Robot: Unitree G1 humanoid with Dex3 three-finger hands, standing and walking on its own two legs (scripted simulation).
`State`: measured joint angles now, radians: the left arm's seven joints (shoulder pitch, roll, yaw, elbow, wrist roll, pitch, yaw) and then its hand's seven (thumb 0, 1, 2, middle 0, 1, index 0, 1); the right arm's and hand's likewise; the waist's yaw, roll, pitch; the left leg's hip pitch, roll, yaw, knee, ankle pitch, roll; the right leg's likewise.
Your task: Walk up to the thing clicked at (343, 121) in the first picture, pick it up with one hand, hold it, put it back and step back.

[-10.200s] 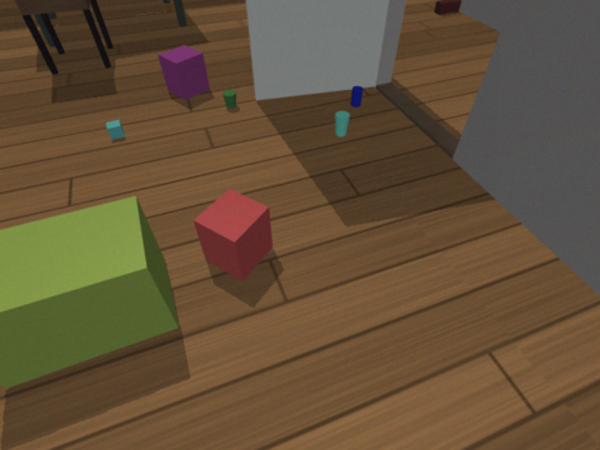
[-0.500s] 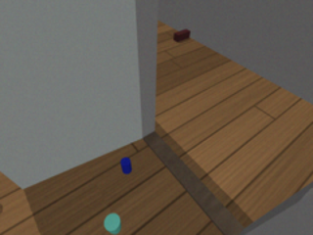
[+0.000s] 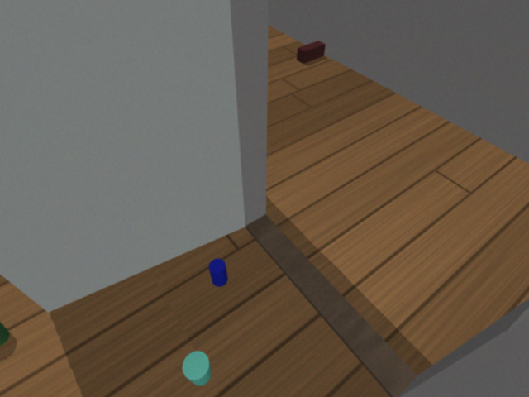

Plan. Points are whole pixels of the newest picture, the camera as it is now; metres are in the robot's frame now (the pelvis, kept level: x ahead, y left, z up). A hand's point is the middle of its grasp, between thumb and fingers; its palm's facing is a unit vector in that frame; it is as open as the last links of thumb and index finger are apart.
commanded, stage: stand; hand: left
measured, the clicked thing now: (198, 370) +0.34 +0.23 -0.72
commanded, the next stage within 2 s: rise first in 1.96 s
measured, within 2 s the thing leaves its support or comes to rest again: neither
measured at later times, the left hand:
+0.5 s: hand out of the picture +0.04 +0.25 -0.16, palm faces -0.03 -0.94 -0.33, open 7.4 cm
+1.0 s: hand out of the picture +0.07 +0.26 -0.16, palm faces -0.03 -0.94 -0.34, open 7.4 cm
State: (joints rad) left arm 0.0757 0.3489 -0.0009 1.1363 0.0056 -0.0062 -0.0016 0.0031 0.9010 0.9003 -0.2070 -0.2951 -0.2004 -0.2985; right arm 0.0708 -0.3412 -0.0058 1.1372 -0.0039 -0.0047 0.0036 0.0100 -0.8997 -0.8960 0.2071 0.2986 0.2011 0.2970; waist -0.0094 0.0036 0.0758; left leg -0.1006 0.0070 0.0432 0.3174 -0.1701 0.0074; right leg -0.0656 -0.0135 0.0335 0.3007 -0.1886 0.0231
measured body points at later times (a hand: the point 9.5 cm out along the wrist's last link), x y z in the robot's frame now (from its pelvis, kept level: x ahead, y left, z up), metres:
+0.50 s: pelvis -0.02 +0.00 +0.00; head +0.00 +0.00 +0.45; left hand +0.04 +0.30 -0.14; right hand +0.06 -0.30 -0.13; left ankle +0.00 +0.11 -0.75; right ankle -0.01 -0.13 -0.75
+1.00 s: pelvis -0.01 +0.00 +0.00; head +0.00 +0.01 +0.45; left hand +0.07 +0.31 -0.13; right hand +0.08 -0.30 -0.13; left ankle +0.00 +0.11 -0.75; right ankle -0.01 -0.13 -0.75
